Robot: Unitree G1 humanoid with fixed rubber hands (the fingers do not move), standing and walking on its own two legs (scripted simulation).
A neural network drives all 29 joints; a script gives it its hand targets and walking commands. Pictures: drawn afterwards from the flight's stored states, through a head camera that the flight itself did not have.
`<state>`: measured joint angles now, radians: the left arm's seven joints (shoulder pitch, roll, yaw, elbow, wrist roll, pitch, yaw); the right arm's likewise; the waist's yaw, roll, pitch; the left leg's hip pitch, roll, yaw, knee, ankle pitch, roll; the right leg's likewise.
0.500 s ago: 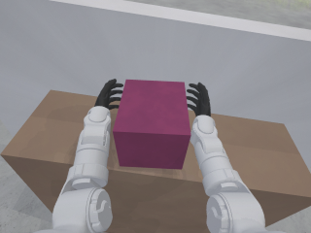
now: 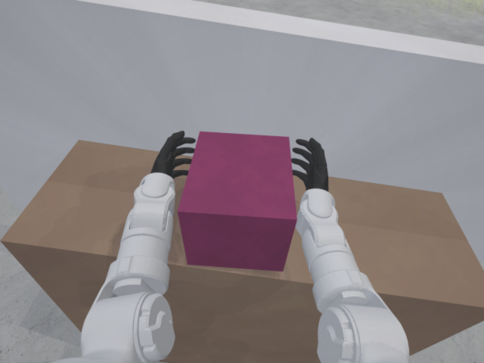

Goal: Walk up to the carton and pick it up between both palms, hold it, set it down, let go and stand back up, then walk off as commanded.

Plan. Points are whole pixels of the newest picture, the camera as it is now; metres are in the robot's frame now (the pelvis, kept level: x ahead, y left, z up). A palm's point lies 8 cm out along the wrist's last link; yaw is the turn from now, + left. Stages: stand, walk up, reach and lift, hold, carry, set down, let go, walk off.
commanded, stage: set down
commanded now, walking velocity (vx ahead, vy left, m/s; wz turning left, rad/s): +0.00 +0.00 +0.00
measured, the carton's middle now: (239, 198) +0.38 -0.02 +0.07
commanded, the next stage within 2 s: none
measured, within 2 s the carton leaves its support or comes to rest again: rests again in 1.52 s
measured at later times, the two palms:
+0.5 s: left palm (165, 176) +0.40 +0.11 +0.11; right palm (315, 190) +0.37 -0.15 +0.11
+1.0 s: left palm (168, 176) +0.40 +0.11 +0.10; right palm (317, 195) +0.37 -0.16 +0.10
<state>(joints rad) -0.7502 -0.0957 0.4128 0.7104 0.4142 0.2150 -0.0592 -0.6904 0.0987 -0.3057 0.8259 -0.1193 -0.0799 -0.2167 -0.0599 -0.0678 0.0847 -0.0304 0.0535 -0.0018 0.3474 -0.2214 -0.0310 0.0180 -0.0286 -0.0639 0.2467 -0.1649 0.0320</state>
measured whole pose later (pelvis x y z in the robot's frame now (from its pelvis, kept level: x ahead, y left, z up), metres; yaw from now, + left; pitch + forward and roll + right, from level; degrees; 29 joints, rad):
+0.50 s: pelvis +0.00 +0.00 +0.00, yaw +0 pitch -6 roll -1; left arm -0.75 -0.10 0.43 0.74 0.41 0.16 -0.07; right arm -0.67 0.11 -0.34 0.84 -0.16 -0.13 -0.21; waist -0.06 -0.07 0.09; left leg -0.03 0.05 0.00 0.35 -0.22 -0.03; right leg 0.02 -0.03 -0.06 0.25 -0.17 0.03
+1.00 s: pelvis +0.00 +0.00 +0.00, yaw +0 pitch -5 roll -1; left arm -0.75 -0.10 0.44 0.74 0.41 0.12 -0.09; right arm -0.65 0.11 -0.35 0.84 -0.17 -0.16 -0.20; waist -0.06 -0.07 0.11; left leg -0.03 0.05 0.00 0.35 -0.22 -0.03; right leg 0.02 -0.03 -0.06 0.25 -0.17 0.03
